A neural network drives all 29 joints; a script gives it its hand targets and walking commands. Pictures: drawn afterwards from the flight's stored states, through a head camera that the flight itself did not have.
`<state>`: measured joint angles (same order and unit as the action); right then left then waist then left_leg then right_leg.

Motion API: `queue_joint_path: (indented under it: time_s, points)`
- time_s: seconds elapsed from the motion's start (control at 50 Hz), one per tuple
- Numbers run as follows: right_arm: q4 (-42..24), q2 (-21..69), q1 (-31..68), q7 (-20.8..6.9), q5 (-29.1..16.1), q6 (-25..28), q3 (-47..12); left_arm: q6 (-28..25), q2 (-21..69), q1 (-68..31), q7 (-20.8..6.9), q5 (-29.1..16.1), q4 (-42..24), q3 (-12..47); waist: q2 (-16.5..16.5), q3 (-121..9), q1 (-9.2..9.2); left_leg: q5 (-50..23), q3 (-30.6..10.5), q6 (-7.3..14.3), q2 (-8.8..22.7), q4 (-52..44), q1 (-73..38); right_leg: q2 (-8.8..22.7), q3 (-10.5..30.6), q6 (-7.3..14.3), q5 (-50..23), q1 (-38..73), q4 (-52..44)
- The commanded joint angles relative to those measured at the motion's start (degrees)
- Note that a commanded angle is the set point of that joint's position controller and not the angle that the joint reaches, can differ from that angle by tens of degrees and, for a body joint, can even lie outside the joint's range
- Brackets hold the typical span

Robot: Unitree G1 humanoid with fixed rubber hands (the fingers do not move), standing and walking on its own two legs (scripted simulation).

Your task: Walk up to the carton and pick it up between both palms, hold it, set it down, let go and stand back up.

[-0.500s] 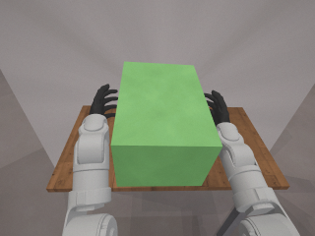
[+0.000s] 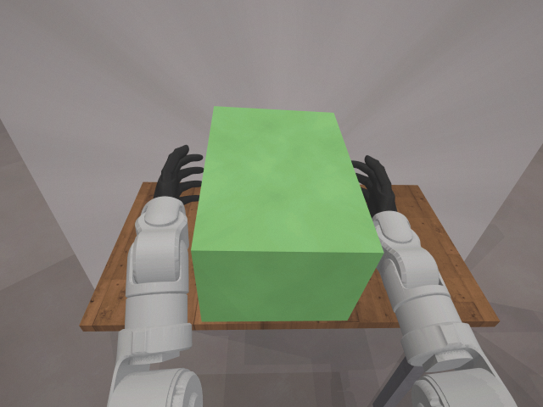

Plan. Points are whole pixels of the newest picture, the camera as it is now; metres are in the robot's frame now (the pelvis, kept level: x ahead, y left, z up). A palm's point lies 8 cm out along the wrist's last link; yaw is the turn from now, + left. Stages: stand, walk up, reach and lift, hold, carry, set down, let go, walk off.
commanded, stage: set down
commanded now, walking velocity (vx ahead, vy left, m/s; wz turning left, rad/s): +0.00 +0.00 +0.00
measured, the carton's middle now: (275, 205) +0.39 +0.01 +0.14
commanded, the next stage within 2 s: none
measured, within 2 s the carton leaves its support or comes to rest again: neither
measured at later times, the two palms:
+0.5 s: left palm (169, 208) +0.38 +0.17 +0.15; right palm (363, 220) +0.37 -0.13 +0.12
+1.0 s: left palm (176, 211) +0.40 +0.16 +0.12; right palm (360, 221) +0.39 -0.14 +0.11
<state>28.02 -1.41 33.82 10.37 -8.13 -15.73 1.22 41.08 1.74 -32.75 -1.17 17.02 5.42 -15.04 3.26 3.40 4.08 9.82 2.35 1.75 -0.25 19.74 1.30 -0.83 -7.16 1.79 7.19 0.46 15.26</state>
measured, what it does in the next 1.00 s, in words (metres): stands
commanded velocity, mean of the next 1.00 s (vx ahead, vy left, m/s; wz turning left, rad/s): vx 0.00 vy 0.00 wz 0.00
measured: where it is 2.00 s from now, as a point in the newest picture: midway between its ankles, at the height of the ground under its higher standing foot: outside the picture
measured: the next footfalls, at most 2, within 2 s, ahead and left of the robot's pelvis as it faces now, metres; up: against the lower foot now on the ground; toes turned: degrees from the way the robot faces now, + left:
none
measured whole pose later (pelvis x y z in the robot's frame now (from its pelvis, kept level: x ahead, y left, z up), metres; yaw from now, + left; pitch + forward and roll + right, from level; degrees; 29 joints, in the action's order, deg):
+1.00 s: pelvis +0.03 +0.01 +0.00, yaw +0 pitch -4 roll -1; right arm 38.9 1.1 30.2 9.5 0.4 2.2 7.0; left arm 20.0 1.7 -32.1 -0.3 15.7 23.7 -14.3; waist 2.7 2.5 1.1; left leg 11.2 2.2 1.9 -0.7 19.1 3.5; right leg -0.6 -7.2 1.1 8.2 -1.3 13.9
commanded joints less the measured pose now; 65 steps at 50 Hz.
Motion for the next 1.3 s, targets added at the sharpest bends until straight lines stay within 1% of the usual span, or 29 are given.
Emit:
queue_joint_path:
  time_s: [0.0,0.06,0.12,0.22,0.28,0.34,0.4,0.48,0.52,0.56,0.64,0.76,0.82,0.88,0.98,1.06,1.16,1.28]
  points:
    - [-21.1,32.2,46.6,-5.1,-3.2,5.1,-20.1,-3.6,30.5,-34.5,-7.8,-7.8,-6.7,27.3,-4.6,-23.1,0.52,-12.6,-1.4,-1.8,-0.7,-1.8,-3.9,-1.1,2.0,-3.0,-8.2,7.4,-0.1]
    - [-22.0,32.1,47.2,-5.4,-2.9,6.0,-19.9,-4.5,30.4,-34.8,-8.0,-8.0,-6.7,27.5,-4.9,-23.9,0.29,-12.5,-1.4,-1.9,-0.8,-1.7,-4.1,-1.0,1.9,-3.1,-8.5,7.5,0.1]
    - [-21.5,31.4,47.3,-6.0,-1.2,8.3,-18.4,-6.6,29.4,-34.5,-8.4,-7.6,-4.9,26.4,-5.1,-23.8,-0.38,-10.4,-1.1,-1.6,-0.8,-2.3,-4.0,-0.7,1.5,-3.1,-7.5,7.2,0.1]
    - [-14.3,28.8,42.8,-8.1,5.5,13.8,-12.3,-12.0,26.2,-31.3,-9.9,-4.7,3.2,20.7,-4.3,-17.7,-2.27,0.1,0.3,-0.3,-0.1,-6.3,-0.5,0.5,0.8,-3.1,1.1,5.7,-1.0]
    - [-10.8,27.9,39.9,-8.7,8.3,16.1,-10.0,-14.1,25.1,-29.8,-10.6,-3.8,5.7,18.6,-3.6,-15.3,-2.69,1.5,1.1,-0.2,0.1,-7.4,1.1,0.8,0.6,-3.1,2.9,6.2,-1.3]
    - [-10.1,27.6,39.6,-8.6,9.3,18.3,-9.9,-15.7,25.4,-29.8,-10.8,-4.3,6.1,19.3,-3.1,-16.4,-2.46,-2.3,1.5,-0.7,0.1,-6.5,0.0,0.6,0.3,-3.2,0.6,6.9,-1.2]
    - [-12.5,28.0,41.1,-8.0,9.0,20.8,-11.9,-17.6,27.2,-30.6,-10.1,-5.9,4.7,22.9,-3.2,-22.0,-1.81,-11.5,1.3,-2.2,-0.1,-3.4,-3.8,-0.2,-0.1,-3.1,-6.4,8.2,-0.4]
    - [-16.4,29.8,41.6,-7.3,7.5,23.5,-16.7,-21.4,30.1,-31.7,-8.0,-8.3,0.9,29.2,-4.4,-29.9,-0.86,-25.6,-0.4,-4.3,0.0,0.9,-8.7,-1.2,0.0,-2.8,-17.7,9.1,0.9]
    - [-16.7,30.4,40.4,-6.9,7.0,23.8,-18.4,-22.7,30.5,-31.3,-7.1,-8.6,-0.1,31.0,-4.9,-30.8,-0.67,-29.3,-1.3,-4.7,0.0,1.9,-9.2,-1.2,0.3,-2.8,-20.8,9.2,1.2]
    - [-15.7,30.6,38.6,-6.5,6.6,23.4,-19.3,-23.0,30.1,-30.2,-6.6,-8.3,0.0,31.2,-5.0,-29.6,-0.7,-29.5,-2.0,-4.7,-0.2,2.0,-8.1,-0.9,0.7,-3.0,-22.5,9.8,1.4]
    - [-13.3,30.4,35.6,-5.9,5.6,21.8,-20.0,-21.9,28.5,-27.4,-7.1,-6.8,1.3,28.9,-4.7,-26.1,-1.37,-25.3,-2.3,-3.9,-0.8,0.7,-4.0,0.0,1.6,-3.8,-24.5,12.1,1.9]
    - [-12.7,30.3,36.2,-6.1,5.1,21.4,-19.2,-21.4,28.3,-27.4,-7.6,-6.0,2.8,26.6,-4.7,-26.0,-2.21,-23.2,-1.8,-3.7,-0.9,0.0,-2.2,0.0,1.8,-3.9,-25.1,12.8,2.3]
    - [-11.6,30.2,37.4,-6.5,6.1,22.0,-17.4,-22.5,29.1,-29.2,-7.5,-6.0,4.8,26.2,-4.7,-26.5,-2.21,-21.9,-1.6,-3.8,-0.6,-0.3,-2.4,-0.1,1.5,-3.6,-23.0,11.4,1.8]
    - [-9.2,30.0,38.6,-7.2,8.0,23.0,-14.5,-24.2,30.1,-31.8,-7.1,-5.9,8.1,25.6,-4.8,-26.5,-2.14,-19.7,-1.3,-4.1,0.0,-0.9,-3.0,-0.3,1.0,-3.2,-19.0,9.1,1.0]
    - [-3.1,29.5,40.6,-8.6,11.8,24.8,-8.4,-27.5,31.2,-36.3,-6.5,-5.6,15.2,23.1,-5.1,-26.4,-2.32,-15.8,-0.4,-4.4,0.9,-2.1,-4.0,-0.3,0.1,-2.4,-11.4,5.0,-0.3]
    - [2.3,29.5,42.3,-9.7,14.8,26.1,-3.9,-30.2,31.3,-39.0,-6.1,-5.0,21.1,19.9,-5.1,-26.7,-3.07,-14.5,0.4,-4.4,1.3,-2.7,-3.7,-0.3,-0.1,-2.1,-8.3,4.0,-0.8]
    - [7.7,30.2,43.4,-10.8,17.8,27.4,0.4,-33.4,30.7,-40.8,-5.9,-3.5,27.2,15.4,-4.5,-27.1,-4.22,-14.7,1.6,-4.0,1.1,-2.9,-1.9,-0.1,0.3,-2.2,-9.4,5.9,-0.6]
    - [11.0,31.9,43.6,-11.4,19.9,28.5,2.2,-36.2,30.0,-42.0,-6.0,-2.3,30.8,12.1,-3.8,-28.6,-5.04,-17.4,2.6,-3.7,0.6,-2.6,0.5,0.2,1.3,-2.6,-15.1,9.9,0.3]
